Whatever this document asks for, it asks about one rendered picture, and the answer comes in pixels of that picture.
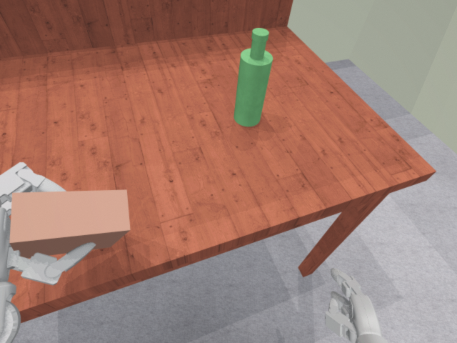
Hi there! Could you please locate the table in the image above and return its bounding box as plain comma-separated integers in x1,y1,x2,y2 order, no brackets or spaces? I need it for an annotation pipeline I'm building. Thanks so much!
0,0,436,323

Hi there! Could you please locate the left robot forearm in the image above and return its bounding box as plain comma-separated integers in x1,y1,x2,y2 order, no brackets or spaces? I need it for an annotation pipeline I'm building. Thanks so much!
0,282,21,343

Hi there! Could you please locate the right robot hand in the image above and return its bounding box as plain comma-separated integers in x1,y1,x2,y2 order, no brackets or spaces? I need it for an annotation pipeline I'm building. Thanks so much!
326,268,382,343

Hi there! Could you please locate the sponge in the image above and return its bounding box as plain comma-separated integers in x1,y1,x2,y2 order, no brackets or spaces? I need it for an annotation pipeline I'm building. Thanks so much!
9,190,130,258

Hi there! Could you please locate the left robot hand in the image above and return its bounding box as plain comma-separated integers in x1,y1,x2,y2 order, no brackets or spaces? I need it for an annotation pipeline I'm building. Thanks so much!
0,162,96,286

